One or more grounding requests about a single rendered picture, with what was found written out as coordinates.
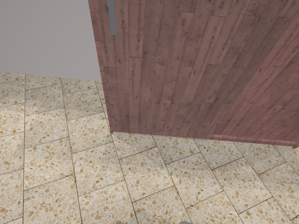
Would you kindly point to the wardrobe door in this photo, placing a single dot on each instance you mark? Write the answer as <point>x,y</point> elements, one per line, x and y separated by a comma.
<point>268,105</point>
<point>175,67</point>

